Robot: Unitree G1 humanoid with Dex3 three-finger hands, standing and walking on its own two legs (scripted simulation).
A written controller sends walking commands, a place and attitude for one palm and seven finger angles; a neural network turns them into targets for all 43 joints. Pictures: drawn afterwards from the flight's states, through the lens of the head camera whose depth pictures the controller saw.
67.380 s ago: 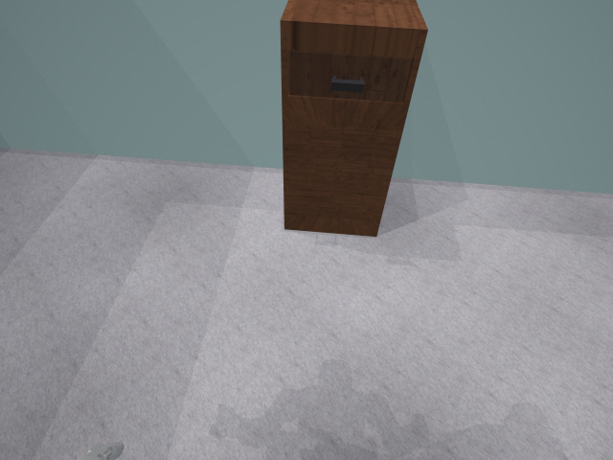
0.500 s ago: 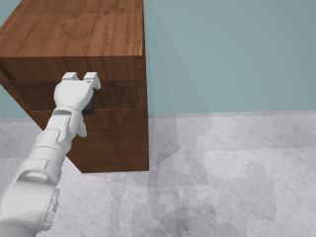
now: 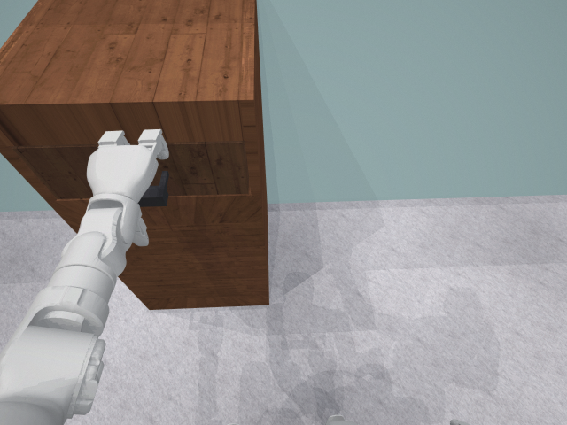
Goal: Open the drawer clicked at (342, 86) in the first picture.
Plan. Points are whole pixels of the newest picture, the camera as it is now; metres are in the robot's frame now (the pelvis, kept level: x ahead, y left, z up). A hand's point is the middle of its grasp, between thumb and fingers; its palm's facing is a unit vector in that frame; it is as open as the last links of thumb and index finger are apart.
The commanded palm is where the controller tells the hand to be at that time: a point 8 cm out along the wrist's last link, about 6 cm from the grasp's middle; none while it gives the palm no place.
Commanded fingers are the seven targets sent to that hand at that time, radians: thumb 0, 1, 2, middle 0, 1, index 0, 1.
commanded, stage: re-aim the fingers above the handle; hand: left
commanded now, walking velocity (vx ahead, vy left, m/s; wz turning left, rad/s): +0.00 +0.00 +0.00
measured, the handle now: (138, 186) +0.51 +0.26 -0.01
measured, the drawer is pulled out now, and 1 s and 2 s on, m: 0.00 0.00 0.00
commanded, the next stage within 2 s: lower the fingers behind the handle in 0.48 s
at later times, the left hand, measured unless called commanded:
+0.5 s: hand (115, 187) +0.45 +0.26 +0.05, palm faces +0.08 +0.03 -1.00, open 13.8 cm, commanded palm +0.42 +0.24 +0.10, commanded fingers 0.00 -0.50 0.30 -0.30 -1.20 -0.30 -1.20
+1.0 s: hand (116, 214) +0.43 +0.27 +0.01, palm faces -0.05 +0.08 -1.00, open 13.8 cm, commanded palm +0.42 +0.23 +0.07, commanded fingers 0.00 -0.50 0.30 -0.30 -1.20 -0.30 -1.20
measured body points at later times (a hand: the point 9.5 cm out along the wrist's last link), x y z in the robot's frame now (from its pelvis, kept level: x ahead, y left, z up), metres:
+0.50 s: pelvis +0.00 +0.00 +0.00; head +0.08 -0.01 +0.44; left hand +0.44 +0.26 +0.11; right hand +0.08 -0.27 -0.14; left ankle -0.01 +0.11 -0.71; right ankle +0.02 -0.13 -0.71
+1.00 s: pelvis +0.00 +0.00 -0.01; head +0.08 -0.01 +0.43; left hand +0.43 +0.26 +0.06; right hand +0.06 -0.27 -0.15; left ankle -0.01 +0.11 -0.71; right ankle +0.02 -0.13 -0.71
